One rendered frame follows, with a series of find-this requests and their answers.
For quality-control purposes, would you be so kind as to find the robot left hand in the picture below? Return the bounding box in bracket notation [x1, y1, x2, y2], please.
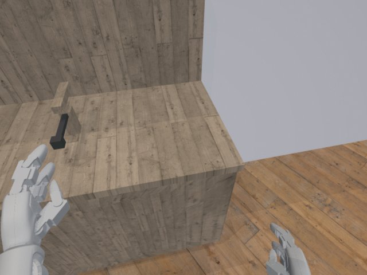
[1, 144, 70, 252]

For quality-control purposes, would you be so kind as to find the robot left forearm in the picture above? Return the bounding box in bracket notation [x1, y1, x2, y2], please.
[0, 244, 49, 275]

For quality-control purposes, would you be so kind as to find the robot right hand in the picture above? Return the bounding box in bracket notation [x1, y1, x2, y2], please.
[266, 223, 311, 275]

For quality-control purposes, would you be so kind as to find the counter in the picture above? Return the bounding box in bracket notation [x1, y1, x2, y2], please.
[0, 0, 245, 275]

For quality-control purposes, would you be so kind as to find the tap lever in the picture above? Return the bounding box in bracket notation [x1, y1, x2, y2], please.
[49, 113, 69, 150]

